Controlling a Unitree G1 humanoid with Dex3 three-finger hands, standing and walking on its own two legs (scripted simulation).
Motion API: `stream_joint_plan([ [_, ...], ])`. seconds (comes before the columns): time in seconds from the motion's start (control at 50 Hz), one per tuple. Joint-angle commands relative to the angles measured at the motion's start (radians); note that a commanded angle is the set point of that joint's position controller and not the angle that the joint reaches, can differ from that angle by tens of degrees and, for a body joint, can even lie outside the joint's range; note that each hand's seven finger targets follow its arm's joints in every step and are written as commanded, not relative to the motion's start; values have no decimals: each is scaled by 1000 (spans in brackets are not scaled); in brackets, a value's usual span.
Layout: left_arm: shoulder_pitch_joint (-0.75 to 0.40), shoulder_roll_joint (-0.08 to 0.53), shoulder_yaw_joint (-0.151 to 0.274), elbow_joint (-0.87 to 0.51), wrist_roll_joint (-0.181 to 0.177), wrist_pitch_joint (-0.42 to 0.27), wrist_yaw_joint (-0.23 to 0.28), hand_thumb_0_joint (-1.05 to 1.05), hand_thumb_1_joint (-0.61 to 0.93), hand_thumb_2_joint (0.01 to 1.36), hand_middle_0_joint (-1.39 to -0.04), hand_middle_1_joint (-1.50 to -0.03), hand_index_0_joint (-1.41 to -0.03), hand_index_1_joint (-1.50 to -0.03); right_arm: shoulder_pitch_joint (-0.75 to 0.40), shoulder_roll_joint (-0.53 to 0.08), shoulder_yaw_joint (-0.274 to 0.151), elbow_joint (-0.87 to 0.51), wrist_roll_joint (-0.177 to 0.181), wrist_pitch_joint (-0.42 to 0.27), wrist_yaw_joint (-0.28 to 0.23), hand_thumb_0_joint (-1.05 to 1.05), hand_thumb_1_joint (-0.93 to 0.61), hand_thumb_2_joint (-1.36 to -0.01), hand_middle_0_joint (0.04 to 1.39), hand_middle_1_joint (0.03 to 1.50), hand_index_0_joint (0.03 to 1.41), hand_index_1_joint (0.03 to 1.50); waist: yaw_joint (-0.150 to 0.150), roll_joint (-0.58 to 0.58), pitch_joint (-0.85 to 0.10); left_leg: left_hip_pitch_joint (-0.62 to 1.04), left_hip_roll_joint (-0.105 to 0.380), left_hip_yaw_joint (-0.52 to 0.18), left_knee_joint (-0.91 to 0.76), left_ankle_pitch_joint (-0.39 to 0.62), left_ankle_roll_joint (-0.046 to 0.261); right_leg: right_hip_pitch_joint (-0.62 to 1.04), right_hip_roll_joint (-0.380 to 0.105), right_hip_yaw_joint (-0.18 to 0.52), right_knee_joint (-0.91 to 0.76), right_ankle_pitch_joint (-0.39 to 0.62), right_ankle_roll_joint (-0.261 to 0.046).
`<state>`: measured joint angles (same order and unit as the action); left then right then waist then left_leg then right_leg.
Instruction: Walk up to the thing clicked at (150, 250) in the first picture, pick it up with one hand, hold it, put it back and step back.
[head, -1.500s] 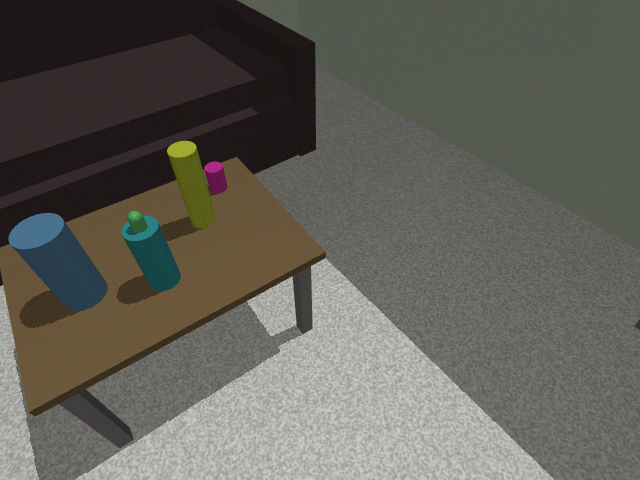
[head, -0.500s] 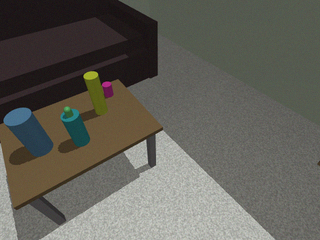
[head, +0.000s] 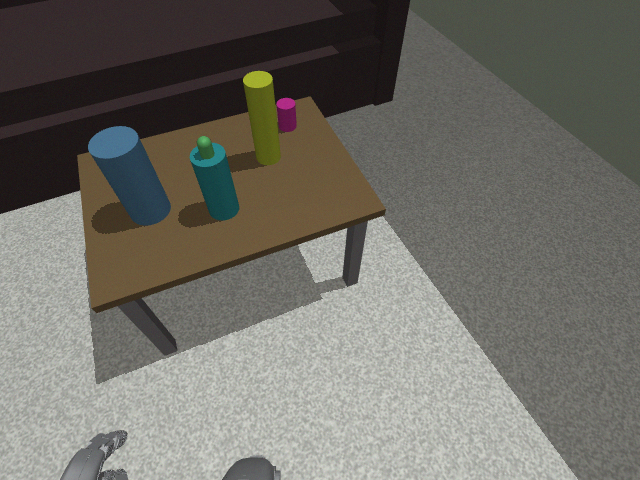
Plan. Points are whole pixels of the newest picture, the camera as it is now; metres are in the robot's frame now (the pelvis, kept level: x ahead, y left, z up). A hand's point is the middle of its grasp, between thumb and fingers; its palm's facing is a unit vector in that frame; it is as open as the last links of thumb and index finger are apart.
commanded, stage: walk up
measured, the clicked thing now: (214, 176) +0.77 +0.27 -0.22
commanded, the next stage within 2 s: none
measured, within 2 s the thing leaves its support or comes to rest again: neither
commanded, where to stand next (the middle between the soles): +0.07 -0.01 m, yaw +22 degrees
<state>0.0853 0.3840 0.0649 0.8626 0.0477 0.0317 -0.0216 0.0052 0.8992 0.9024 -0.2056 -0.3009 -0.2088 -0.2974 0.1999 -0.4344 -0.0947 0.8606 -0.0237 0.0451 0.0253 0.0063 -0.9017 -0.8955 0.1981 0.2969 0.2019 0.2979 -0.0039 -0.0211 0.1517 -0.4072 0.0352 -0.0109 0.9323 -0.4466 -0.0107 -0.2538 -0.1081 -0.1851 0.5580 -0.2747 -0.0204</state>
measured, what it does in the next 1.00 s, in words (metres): steps on the spot, turning left: left foot, then right foot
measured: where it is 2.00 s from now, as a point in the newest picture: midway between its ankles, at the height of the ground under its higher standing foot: outside the picture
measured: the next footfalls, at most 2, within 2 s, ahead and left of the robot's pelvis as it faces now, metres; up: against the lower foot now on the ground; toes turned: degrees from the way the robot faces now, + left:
left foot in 0.10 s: +0.03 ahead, +0.16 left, +0.00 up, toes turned +6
right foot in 0.42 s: +0.10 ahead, -0.14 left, +0.00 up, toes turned +21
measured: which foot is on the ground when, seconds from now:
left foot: up 0.00-0.08, down 0.10-0.46, up 0.48-0.74, down 0.76-1.00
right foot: down 0.00-0.10, up 0.12-0.40, down 0.42-1.00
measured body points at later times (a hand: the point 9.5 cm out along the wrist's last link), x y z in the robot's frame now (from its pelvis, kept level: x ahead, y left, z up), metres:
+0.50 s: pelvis -0.01 -0.02 -0.02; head +0.02 -0.02 +0.42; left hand -0.03 +0.32 -0.13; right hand +0.16 -0.31 -0.13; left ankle -0.01 +0.14 -0.71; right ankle +0.02 -0.13 -0.74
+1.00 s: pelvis +0.00 -0.02 -0.01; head +0.01 +0.01 +0.44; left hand -0.05 +0.30 -0.14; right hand +0.20 -0.26 -0.12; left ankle -0.03 +0.11 -0.73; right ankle +0.06 -0.15 -0.73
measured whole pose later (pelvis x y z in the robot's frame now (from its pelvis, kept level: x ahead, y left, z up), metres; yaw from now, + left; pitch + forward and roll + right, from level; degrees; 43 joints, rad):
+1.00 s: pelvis +0.00 -0.02 -0.01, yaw +23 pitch -2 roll +0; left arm 0.22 0.39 0.04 0.89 0.00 0.02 -0.01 0.01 0.90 0.90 -0.20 -0.30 -0.21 -0.30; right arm 0.21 -0.36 -0.01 0.88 -0.01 -0.03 0.00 0.01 -0.90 -0.90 0.20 0.30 0.21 0.30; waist 0.01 -0.04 0.09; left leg -0.30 -0.02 -0.04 0.66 -0.32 0.01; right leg -0.29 -0.06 -0.01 0.70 -0.44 -0.02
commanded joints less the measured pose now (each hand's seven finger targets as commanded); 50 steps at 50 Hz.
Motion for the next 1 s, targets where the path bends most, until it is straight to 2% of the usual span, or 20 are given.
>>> stream_joint_plan([
  [0.0,26,277,83,-107,3,-14,-3,0,900,900,-200,-300,-200,-300,79,-141,-35,-69,6,-41,-11,0,-900,-900,200,300,200,300,47,-201,-223,38,-13,63,-222,-5,-4,189,-220,144,-38,273,-189],
  [0.06,16,248,78,-122,-15,17,-16,0,900,900,-200,-300,-200,-300,187,-169,-51,-24,-3,-66,-36,0,-900,-900,200,300,200,300,-10,-75,-208,261,-78,113,-469,220,10,5,-155,55,189,88,-111],
  [0.08,30,178,58,-134,-22,27,-20,0,900,900,-200,-300,-200,-300,207,-246,-70,-30,-16,-78,-48,0,-900,-900,200,300,200,300,-32,136,-173,300,55,-123,-581,253,72,-147,-68,26,393,-109,-50],
  [0.1,33,128,44,-168,-21,33,-21,0,900,900,-200,-300,-200,-300,153,-362,-84,-74,-31,-87,-55,0,-900,-900,200,300,200,300,3,326,-132,299,285,-572,-615,363,175,-378,80,86,519,-380,13],
  [0.14,-37,234,68,-163,-25,30,-6,0,900,900,-200,-300,-200,-300,68,-384,-81,-102,-9,-95,-68,0,-900,-900,200,300,200,300,-2,222,-53,43,368,-663,-661,229,316,-243,-15,263,560,-330,11],
  [0.2,101,221,73,-100,-42,20,-13,0,900,900,-200,-300,-200,-300,23,-254,-41,-123,-8,-100,-77,0,-900,-900,200,300,200,300,41,214,-126,191,159,-255,-464,495,216,-253,7,219,475,-193,1],
  [0.3,57,190,71,-121,-30,7,-7,0,900,900,-200,-300,-200,-300,117,-254,-39,-131,-12,-93,-74,0,-900,-900,200,300,200,300,-13,222,-156,138,155,-316,-436,529,232,-140,63,168,328,-246,11],
  [0.38,190,171,71,-68,-30,-20,7,0,900,900,-200,-300,-200,-300,27,-243,-26,-167,0,-71,-66,0,-900,-900,200,300,200,300,55,205,-187,26,102,-269,-304,510,201,70,116,109,38,-102,-16],
  [0.4,232,191,80,-54,-21,-33,15,0,900,900,-200,-300,-200,-300,22,-195,-13,-171,10,-63,-67,0,-900,-900,200,300,200,300,76,123,-204,4,53,-244,-207,435,148,137,94,158,-92,-34,-35],
  [0.44,197,343,106,-89,1,-52,18,0,900,900,-200,-300,-200,-300,35,-112,11,-191,24,-57,-81,0,-900,-900,200,300,200,300,62,-202,-126,-264,-153,-102,96,-137,43,148,-283,670,-273,-37,-144],
  [0.46,103,389,107,-111,0,-46,15,0,900,900,-200,-300,-200,-300,58,-169,-7,-165,13,-57,-95,0,-900,-900,200,300,200,300,44,-228,-130,-202,-76,-132,205,-202,40,25,-388,810,-338,-138,-259],
  [0.48,66,352,104,-120,-9,-44,14,0,900,900,-200,-300,-200,-300,66,-215,-21,-137,9,-62,-90,0,-900,-900,200,300,200,300,24,-179,-59,-167,-54,-138,243,-152,29,-48,-371,765,-358,-166,-273],
  [0.54,70,253,78,-103,-11,-60,16,0,900,900,-200,-300,-200,-300,92,-187,-20,-87,15,-64,-56,0,-900,-900,200,300,200,300,12,-106,-30,-135,-59,-85,162,8,33,-16,-138,341,-234,-64,-158],
  [0.64,174,275,84,-102,0,-69,6,0,900,900,-200,-300,-200,-300,42,-142,-4,-96,4,-75,-27,0,-900,-900,200,300,200,300,67,-188,-87,-68,-32,0,-146,-12,16,104,-156,286,-179,35,-190],
  [0.72,165,250,63,-114,-30,-51,3,0,900,900,-200,-300,-200,-300,109,-120,-6,-59,4,-99,-36,0,-900,-900,200,300,200,300,13,-133,-182,200,-83,62,-463,233,34,55,-146,198,55,331,-146],
  [0.76,201,149,26,-123,-43,-46,6,0,900,900,-200,-300,-200,-300,135,-191,-25,-56,-12,-114,-49,0,-900,-900,200,300,200,300,1,111,-255,376,87,-232,-526,377,109,-109,-48,127,315,143,-38],
  [0.78,201,106,16,-126,-54,-36,7,0,900,900,-200,-300,-200,-300,74,-239,-23,-85,-19,-121,-54,0,-900,-900,200,300,200,300,32,200,-238,398,273,-522,-557,437,204,-263,67,128,337,-270,9],
  [0.8,155,201,42,-102,-48,-26,22,0,900,900,-200,-300,-200,-300,77,-292,-35,-69,0,-116,-52,0,-900,-900,200,300,200,300,-9,179,-208,232,324,-543,-559,349,312,-154,14,213,372,-378,4],
  [0.9,183,196,33,-50,-55,-38,21,0,900,900,-200,-300,-200,-300,-3,-195,7,-58,16,-115,-57,0,-900,-900,200,300,200,300,27,203,-163,207,172,-260,-459,683,199,-105,27,189,223,-204,-3],
  [0.98,212,184,26,13,-42,-60,34,0,900,900,-200,-300,-200,-300,-69,-171,17,-56,29,-83,-49,0,-900,-900,200,300,200,300,54,163,-197,108,93,-165,-359,515,127,109,64,149,-76,72,-8],
])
